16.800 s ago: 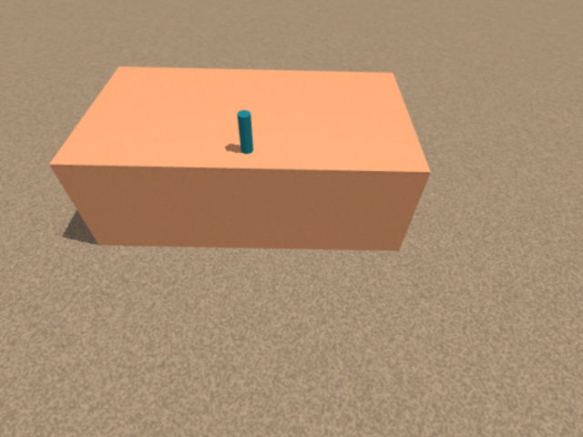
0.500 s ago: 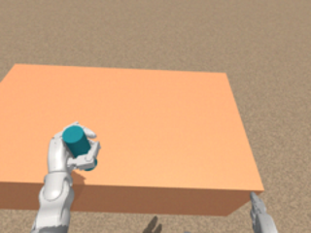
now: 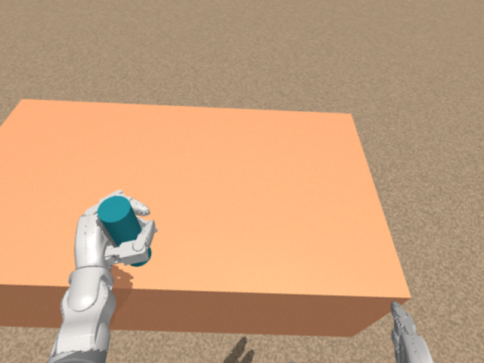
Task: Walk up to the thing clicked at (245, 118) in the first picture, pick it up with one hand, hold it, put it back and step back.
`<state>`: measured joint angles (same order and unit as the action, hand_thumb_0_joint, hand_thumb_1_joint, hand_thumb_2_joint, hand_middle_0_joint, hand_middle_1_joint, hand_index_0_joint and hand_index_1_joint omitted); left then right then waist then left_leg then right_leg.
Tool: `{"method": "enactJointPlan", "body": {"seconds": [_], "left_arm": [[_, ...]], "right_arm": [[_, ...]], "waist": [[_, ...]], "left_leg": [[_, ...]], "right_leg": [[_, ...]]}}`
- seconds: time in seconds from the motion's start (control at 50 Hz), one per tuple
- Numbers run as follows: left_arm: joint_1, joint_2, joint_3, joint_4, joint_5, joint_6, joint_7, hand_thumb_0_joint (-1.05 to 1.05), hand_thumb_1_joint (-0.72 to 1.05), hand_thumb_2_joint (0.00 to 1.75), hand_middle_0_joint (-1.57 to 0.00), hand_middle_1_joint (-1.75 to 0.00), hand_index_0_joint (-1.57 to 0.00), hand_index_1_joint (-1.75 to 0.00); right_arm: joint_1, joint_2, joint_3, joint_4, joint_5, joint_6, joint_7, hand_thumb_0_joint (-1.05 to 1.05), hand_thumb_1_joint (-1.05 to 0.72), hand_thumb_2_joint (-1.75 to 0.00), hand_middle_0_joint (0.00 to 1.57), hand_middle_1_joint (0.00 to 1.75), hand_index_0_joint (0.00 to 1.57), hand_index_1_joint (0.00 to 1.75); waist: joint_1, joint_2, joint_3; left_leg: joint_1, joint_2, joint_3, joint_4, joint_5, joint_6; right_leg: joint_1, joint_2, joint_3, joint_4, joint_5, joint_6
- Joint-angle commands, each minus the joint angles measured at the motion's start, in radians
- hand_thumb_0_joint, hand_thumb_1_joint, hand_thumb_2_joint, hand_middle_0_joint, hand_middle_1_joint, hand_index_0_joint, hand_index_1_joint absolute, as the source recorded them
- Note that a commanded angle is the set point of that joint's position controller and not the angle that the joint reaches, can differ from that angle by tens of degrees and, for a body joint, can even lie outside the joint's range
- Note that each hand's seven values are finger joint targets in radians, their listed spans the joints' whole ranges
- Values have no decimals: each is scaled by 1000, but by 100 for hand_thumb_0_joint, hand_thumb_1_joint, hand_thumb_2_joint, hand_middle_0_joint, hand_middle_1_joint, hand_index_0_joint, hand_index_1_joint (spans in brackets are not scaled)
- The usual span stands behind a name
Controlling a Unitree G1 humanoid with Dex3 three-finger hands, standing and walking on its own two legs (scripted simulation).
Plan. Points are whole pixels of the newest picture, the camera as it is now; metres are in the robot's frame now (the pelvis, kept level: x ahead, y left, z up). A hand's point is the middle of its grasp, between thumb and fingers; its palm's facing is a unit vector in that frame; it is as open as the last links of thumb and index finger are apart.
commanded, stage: hold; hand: left
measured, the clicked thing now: (128, 234) +0.32 +0.18 +0.04
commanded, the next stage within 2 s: crouch in 0.76 s
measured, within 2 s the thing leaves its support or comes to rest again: neither
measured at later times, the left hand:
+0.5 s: hand (138, 224) +0.33 +0.16 +0.06, palm faces +0.14 -0.99 +0.01, open 5.6 cm
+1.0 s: hand (135, 231) +0.32 +0.17 +0.06, palm faces +0.14 -0.99 +0.01, open 5.6 cm
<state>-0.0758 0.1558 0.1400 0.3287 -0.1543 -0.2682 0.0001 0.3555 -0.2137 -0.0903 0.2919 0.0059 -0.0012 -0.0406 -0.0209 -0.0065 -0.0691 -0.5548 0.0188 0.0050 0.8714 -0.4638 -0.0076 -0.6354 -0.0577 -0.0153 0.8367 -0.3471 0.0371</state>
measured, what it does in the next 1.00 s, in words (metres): stands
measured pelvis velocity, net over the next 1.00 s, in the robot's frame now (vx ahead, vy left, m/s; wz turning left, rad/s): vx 0.00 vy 0.00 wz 0.01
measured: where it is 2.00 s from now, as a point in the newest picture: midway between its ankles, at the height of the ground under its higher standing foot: outside the picture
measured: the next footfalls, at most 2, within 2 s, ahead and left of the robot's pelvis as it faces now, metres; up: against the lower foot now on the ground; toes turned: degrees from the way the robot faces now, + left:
none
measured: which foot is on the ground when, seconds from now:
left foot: down 0.00-1.00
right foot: down 0.00-1.00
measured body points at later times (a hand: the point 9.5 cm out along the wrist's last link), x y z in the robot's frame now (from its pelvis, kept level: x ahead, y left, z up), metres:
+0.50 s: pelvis +0.00 +0.00 +0.00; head +0.04 +0.01 +0.45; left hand +0.32 +0.22 +0.06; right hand +0.16 -0.25 -0.05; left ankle -0.02 +0.12 -0.70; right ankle +0.04 -0.14 -0.70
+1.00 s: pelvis +0.00 +0.00 +0.00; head +0.04 +0.01 +0.45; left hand +0.31 +0.22 +0.06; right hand +0.17 -0.25 -0.05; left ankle -0.02 +0.12 -0.70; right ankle +0.04 -0.14 -0.70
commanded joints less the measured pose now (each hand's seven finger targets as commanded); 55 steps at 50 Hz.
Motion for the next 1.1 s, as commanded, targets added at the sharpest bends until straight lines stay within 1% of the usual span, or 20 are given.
{"method": "enactJointPlan", "body": {"seconds": [0.0, 0.08, 0.14, 0.16, 0.32, 0.34, 0.4, 0.56, 0.58, 0.62, 0.66, 0.7, 0.74, 0.76, 0.82, 0.86, 0.92, 0.96, 1.0, 1.08], "left_arm": [[-291, 124, 40, -324, -9, -102, 6, 0, 55, 133, -135, -144, -137, -144], [-272, 121, 38, -270, -7, -91, 8, 0, 57, 134, -135, -144, -137, -144], [-278, 129, 41, -282, -12, -86, 2, 0, 60, 136, -136, -146, -138, -146], [-291, 129, 33, -299, -9, -83, 1, 0, 59, 137, -137, -146, -138, -146], [-303, 120, 22, -281, -9, -59, 8, 0, 59, 134, -134, -143, -135, -143], [-319, 111, 14, -294, -8, -61, 5, 0, 62, 134, -134, -143, -135, -143], [-292, 130, 42, -269, -9, -51, 14, 0, 60, 136, -133, -144, -135, -144], [-285, 118, 49, -276, -11, -62, 14, 0, 57, 135, -133, -143, -135, -144], [-277, 98, 21, -264, -8, -64, 9, 0, 57, 135, -134, -144, -135, -144], [-293, 140, 67, -275, -10, -72, 12, 0, 55, 134, -134, -143, -135, -144], [-290, 121, 44, -295, -7, -82, 7, 0, 59, 135, -134, -143, -135, -143], [-269, 120, 46, -263, -10, -80, 8, 0, 56, 136, -134, -145, -136, -146], [-279, 99, 16, -302, -6, -91, 4, 0, 57, 133, -134, -143, -135, -143], [-279, 119, 33, -310, -5, -94, 6, 0, 58, 134, -135, -144, -136, -144], [-236, 102, 14, -330, -6, -93, -1, 0, 57, 133, -134, -143, -136, -143], [-270, 118, 24, -366, -11, -93, 6, 0, 48, 129, -135, -142, -136, -141], [-253, 85, 12, -290, -14, -80, 4, 0, 48, 133, -139, -146, -140, -146], [-278, 108, 39, -246, -15, -87, 6, 0, 48, 132, -138, -144, -139, -145], [-286, 108, 41, -178, -5, -93, 1, 0, 53, 134, -138, -145, -139, -145], [-391, 127, 67, -83, 2, -148, -3, 0, 55, 135, -139, -146, -141, -146]], "right_arm": [[-50, -133, -65, -197, 1, -55, -5, 0, 56, -5, 5, 5, 5, 5], [-4, -134, -60, -131, 0, -49, -7, 0, 56, -5, 5, 5, 5, 5], [-4, -145, -75, -153, 2, -50, -9, 0, 56, -5, 5, 5, 5, 5], [12, -124, -51, -148, 4, -48, -6, 0, 56, -5, 5, 5, 5, 5], [-21, -143, -67, -154, 7, -58, -14, 0, 56, -5, 5, 5, 5, 5], [-11, -115, -35, -163, 6, -57, -10, 0, 56, -5, 5, 5, 5, 5], [-22, -148, -71, -152, 7, -55, -13, 0, 57, -5, 5, 5, 5, 5], [-27, -131, -58, -159, 8, -56, -8, 0, 56, -5, 5, 5, 5, 5], [-42, -123, -54, -150, 8, -57, -7, 0, 56, -5, 5, 5, 5, 5], [-44, -138, -66, -162, 8, -57, -11, 0, 55, -5, 5, 5, 5, 5], [-44, -119, -52, -161, 5, -57, -7, 0, 56, -5, 5, 5, 5, 5], [-28, -143, -81, -109, 4, -57, -11, 0, 56, -5, 5, 5, 5, 5], [-49, -121, -48, -154, 3, -66, -3, 0, 56, -5, 5, 5, 5, 5], [-42, -154, -80, -176, 4, -69, -8, 0, 56, -5, 5, 5, 5, 5], [-24, -118, -48, -139, 4, -65, -1, 0, 56, -5, 5, 5, 5, 5], [-30, -143, -72, -157, 4, -68, -7, 0, 55, -5, 5, 5, 5, 5], [-36, -103, -29, -178, 8, -71, -4, 0, 56, -5, 5, 5, 5, 5], [-20, -138, -60, -181, 8, -66, -9, 0, 56, -5, 5, 5, 5, 5], [9, -122, -47, -143, 5, -61, -3, 0, 57, -5, 5, 5, 5, 5], [1, -113, -38, -196, -3, -72, 13, 0, 57, -5, 5, 5, 5, 5]], "waist": [[0, 29, -324], [-4, 17, -247], [-12, 12, -296], [-5, 26, -289], [-7, 14, -254], [-6, 8, -266], [3, 12, -253], [-1, -8, -275], [2, -12, -261], [2, -5, -273], [1, -11, -293], [-3, 9, -232], [-2, 26, -263], [-11, 16, -304], [5, 34, -283], [-4, 25, -321], [-11, -30, -253], [-24, -23, -240], [-24, -27, -179], [-32, -10, -203]], "left_leg": [[73, -24, 7, -137, 303, -5], [49, -16, -3, -153, 277, -10], [63, -20, 2, -142, 293, -5], [63, -22, 6, -144, 297, -5], [71, -20, 2, -166, 264, -4], [75, -20, 3, -163, 273, -4], [69, -21, 5, -169, 273, -6], [78, -21, 5, -161, 303, -3], [68, -19, 3, -161, 315, -5], [74, -25, 10, -156, 294, 1], [68, -28, 13, -151, 296, 3], [61, -25, 13, -160, 271, -1], [78, -17, 2, -165, 295, -10], [103, -16, 2, -159, 315, -10], [84, -20, 4, -156, 324, -9], [98, -21, 3, -149, 335, -7], [56, -21, 4, -153, 296, -1], [61, -20, 7, -153, 282, 0], [27, -23, 10, -153, 227, 3], [2, -17, 0, -130, 222, -3]], "right_leg": [[248, 33, -19, -80, 244, -41], [204, 38, -26, -81, 208, -44], [234, 34, -21, -82, 236, -41], [231, 34, -20, -85, 242, -41], [223, 38, -26, -101, 206, -40], [229, 37, -26, -101, 213, -40], [233, 37, -26, -105, 212, -40], [257, 37, -24, -103, 243, -39], [249, 37, -26, -97, 250, -41], [256, 34, -19, -110, 240, -36], [275, 30, -16, -109, 255, -35], [226, 34, -19, -109, 220, -37], [229, 39, -29, -98, 224, -42], [244, 40, -28, -94, 243, -42], [242, 38, -28, -91, 249, -44], [263, 37, -26, -91, 270, -41], [248, 34, -25, -101, 248, -37], [223, 34, -24, -103, 236, -36], [182, 32, -24, -108, 190, -34], [132, 34, -27, -74, 167, -40]]}}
